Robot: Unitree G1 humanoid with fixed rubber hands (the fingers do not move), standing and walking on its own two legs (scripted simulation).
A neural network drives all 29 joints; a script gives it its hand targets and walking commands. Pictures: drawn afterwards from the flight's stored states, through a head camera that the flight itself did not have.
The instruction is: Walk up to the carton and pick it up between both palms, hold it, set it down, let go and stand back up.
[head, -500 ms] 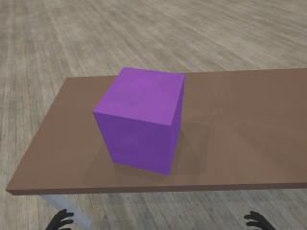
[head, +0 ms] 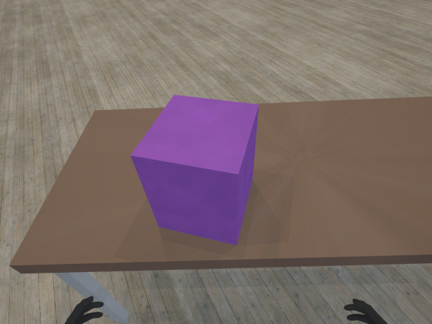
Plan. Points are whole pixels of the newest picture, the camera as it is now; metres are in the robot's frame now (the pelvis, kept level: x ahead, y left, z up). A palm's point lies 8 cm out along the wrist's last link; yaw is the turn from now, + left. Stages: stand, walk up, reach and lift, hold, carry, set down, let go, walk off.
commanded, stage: stand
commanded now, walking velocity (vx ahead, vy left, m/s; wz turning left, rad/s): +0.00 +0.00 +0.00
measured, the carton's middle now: (205, 169) +0.46 +0.00 +0.03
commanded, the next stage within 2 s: none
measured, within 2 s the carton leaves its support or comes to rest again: neither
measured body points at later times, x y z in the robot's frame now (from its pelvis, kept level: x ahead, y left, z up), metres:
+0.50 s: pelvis +0.00 +0.00 +0.00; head +0.00 -0.02 +0.45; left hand +0.17 +0.27 -0.08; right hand +0.12 -0.30 -0.10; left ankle -0.02 +0.14 -0.74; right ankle +0.03 -0.11 -0.74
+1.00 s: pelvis -0.01 +0.00 +0.00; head -0.01 -0.02 +0.45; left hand +0.17 +0.27 -0.08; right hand +0.11 -0.30 -0.10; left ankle -0.02 +0.14 -0.74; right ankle +0.03 -0.11 -0.74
